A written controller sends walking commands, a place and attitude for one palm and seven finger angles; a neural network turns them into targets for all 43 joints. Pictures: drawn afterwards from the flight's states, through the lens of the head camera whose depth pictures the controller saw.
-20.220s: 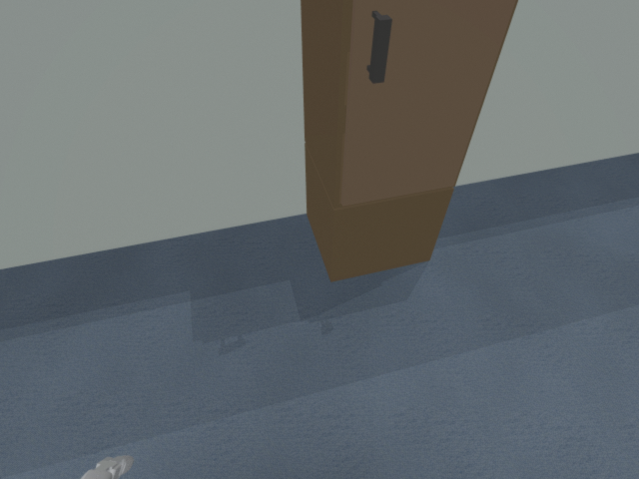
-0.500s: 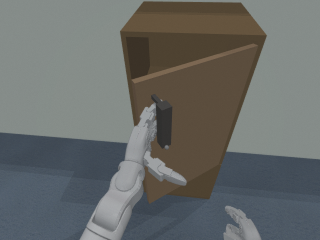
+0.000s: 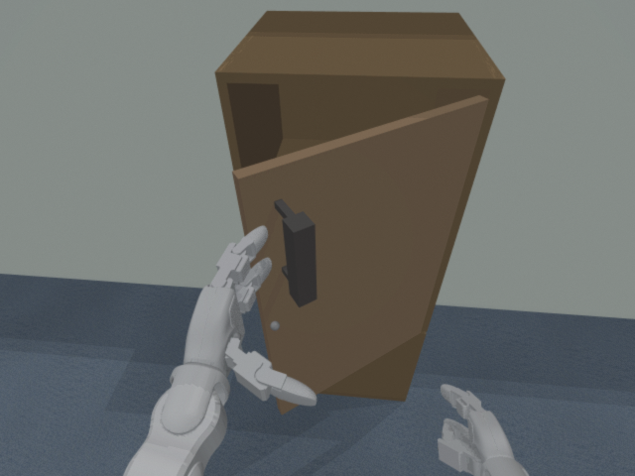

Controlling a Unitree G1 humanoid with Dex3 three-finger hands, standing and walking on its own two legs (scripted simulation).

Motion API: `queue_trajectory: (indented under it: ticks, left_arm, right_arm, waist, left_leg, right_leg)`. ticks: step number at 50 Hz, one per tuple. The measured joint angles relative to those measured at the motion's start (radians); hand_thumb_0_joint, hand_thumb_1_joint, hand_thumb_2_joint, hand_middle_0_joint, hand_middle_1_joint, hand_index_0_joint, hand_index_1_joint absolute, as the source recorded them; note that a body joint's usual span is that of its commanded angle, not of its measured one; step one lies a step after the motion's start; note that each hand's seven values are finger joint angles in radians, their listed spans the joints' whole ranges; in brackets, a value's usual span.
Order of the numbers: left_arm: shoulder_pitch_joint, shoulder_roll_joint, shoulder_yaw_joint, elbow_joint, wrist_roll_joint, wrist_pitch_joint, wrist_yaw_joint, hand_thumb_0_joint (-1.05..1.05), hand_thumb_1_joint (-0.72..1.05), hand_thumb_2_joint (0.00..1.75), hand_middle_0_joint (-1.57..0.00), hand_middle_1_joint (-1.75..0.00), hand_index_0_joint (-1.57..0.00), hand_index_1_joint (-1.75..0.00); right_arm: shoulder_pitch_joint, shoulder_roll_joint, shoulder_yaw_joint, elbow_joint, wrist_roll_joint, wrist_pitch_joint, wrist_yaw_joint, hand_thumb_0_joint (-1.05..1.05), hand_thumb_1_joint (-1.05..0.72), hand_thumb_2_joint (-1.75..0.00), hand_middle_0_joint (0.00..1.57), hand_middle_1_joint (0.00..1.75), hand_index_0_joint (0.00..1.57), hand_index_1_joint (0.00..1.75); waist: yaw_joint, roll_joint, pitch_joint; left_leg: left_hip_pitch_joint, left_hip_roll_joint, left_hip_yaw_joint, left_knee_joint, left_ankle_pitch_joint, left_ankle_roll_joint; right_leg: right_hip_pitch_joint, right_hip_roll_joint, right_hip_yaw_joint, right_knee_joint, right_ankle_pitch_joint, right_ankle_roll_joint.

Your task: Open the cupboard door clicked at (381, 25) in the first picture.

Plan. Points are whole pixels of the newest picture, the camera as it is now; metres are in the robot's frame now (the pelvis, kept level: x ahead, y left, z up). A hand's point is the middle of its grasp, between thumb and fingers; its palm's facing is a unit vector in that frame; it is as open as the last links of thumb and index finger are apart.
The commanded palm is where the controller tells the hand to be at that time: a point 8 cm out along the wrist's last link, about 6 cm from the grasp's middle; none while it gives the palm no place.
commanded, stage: slide the hand sideways off the handle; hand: left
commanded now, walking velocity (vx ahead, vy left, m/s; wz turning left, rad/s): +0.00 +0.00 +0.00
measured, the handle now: (292, 252) +0.34 +0.07 +0.14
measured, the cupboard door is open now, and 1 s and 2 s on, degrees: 37 37 37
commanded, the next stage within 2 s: draw the hand back to the body in 0.40 s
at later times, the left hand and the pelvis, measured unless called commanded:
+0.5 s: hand (218, 358) +0.20 +0.12 +0.14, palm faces -0.02 -1.00 -0.05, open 16.3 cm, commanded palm +0.17 +0.17 +0.14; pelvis +0.02 -0.01 +0.00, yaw +1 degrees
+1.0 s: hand (161, 359) +0.19 +0.17 +0.15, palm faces +0.00 -1.00 -0.09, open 16.2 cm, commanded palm +0.15 +0.23 +0.16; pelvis +0.00 +0.01 +0.00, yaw +1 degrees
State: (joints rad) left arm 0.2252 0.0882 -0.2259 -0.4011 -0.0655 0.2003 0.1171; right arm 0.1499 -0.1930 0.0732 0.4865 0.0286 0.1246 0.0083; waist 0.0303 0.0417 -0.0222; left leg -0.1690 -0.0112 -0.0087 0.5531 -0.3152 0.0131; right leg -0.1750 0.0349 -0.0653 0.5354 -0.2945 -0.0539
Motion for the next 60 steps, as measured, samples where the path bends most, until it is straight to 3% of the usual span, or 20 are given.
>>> queue_trajectory:
  ticks: [15,23,31,36,42,51,55,60]
  left_arm:
    - [0.208,0.082,0.175,-0.106,-0.091,-0.057,-0.159,-0.01,-0.50,0.30,-0.15,-0.31,-0.15,-0.30]
    - [0.290,0.101,0.227,-0.148,-0.131,-0.110,-0.221,-0.01,-0.50,0.30,-0.15,-0.30,-0.15,-0.30]
    - [0.274,0.104,0.226,-0.139,-0.136,-0.134,-0.232,-0.01,-0.50,0.30,-0.15,-0.30,-0.15,-0.30]
    - [0.262,0.133,0.263,-0.139,-0.149,-0.134,-0.235,-0.01,-0.50,0.30,-0.15,-0.30,-0.16,-0.30]
    - [0.228,0.151,0.327,-0.114,-0.180,-0.106,-0.253,-0.01,-0.50,0.30,-0.15,-0.30,-0.16,-0.30]
    - [0.214,0.175,0.355,-0.126,-0.197,-0.070,-0.287,-0.01,-0.47,0.31,-0.15,-0.30,-0.16,-0.30]
    - [0.231,0.199,0.346,-0.128,-0.080,-0.157,-0.148,-0.01,-0.39,0.34,-0.16,-0.31,-0.16,-0.30]
    - [0.265,0.190,0.351,-0.118,-0.014,-0.233,-0.047,-0.01,-0.25,0.40,-0.16,-0.30,-0.17,-0.30]
  right_arm:
    - [0.040,-0.027,-0.008,-0.002,0.009,-0.100,-0.032,0.02,-0.90,-0.90,0.19,0.30,0.20,0.30]
    - [0.078,-0.040,-0.016,0.014,0.014,-0.176,-0.041,0.02,-0.90,-0.90,0.19,0.30,0.20,0.30]
    - [0.089,-0.041,-0.017,0.030,0.015,-0.238,-0.047,0.02,-0.90,-0.90,0.20,0.30,0.20,0.30]
    - [0.092,-0.036,-0.012,0.035,0.017,-0.258,-0.051,0.02,-0.90,-0.90,0.20,0.30,0.20,0.30]
    - [0.086,-0.038,-0.003,0.052,0.025,-0.273,-0.060,0.02,-0.90,-0.90,0.20,0.30,0.20,0.30]
    - [0.077,-0.043,0.003,0.060,0.030,-0.307,-0.071,0.02,-0.90,-0.90,0.20,0.30,0.20,0.30]
    - [0.063,-0.031,0.000,0.063,0.002,-0.306,-0.076,0.02,-0.90,-0.90,0.20,0.30,0.20,0.30]
    - [0.061,-0.023,-0.007,0.074,-0.014,-0.290,-0.070,0.02,-0.90,-0.90,0.20,0.30,0.20,0.30]
  waist:
    - [0.006,0.009,-0.027]
    - [0.007,0.017,-0.037]
    - [0.006,0.017,-0.032]
    - [0.005,0.018,-0.035]
    - [0.010,0.020,-0.033]
    - [0.016,0.015,-0.031]
    - [0.017,0.007,-0.008]
    - [0.026,0.002,0.027]
  left_leg:
    - [-0.005,0.015,-0.015,0.009,-0.027,-0.017]
    - [-0.030,0.012,-0.022,0.033,-0.038,-0.016]
    - [-0.059,0.007,-0.022,0.061,-0.039,-0.010]
    - [-0.063,0.005,-0.017,0.065,-0.036,-0.007]
    - [-0.061,0.004,-0.019,0.067,-0.031,-0.001]
    - [-0.054,-0.008,-0.018,0.057,-0.022,0.010]
    - [-0.037,-0.010,-0.014,0.032,-0.010,0.011]
    - [-0.016,-0.014,-0.008,-0.012,0.013,0.015]
  right_leg:
    - [0.001,0.016,-0.014,0.002,-0.027,-0.014]
    - [-0.021,0.012,-0.021,0.022,-0.038,-0.012]
    - [-0.048,0.006,-0.022,0.047,-0.039,-0.008]
    - [-0.052,0.004,-0.018,0.051,-0.034,-0.004]
    - [-0.043,0.003,-0.020,0.039,-0.023,0.002]
    - [-0.033,-0.008,-0.019,0.028,-0.013,0.013]
    - [-0.019,-0.010,-0.014,0.004,0.000,0.014]
    - [-0.001,-0.013,-0.007,-0.035,0.022,0.018]
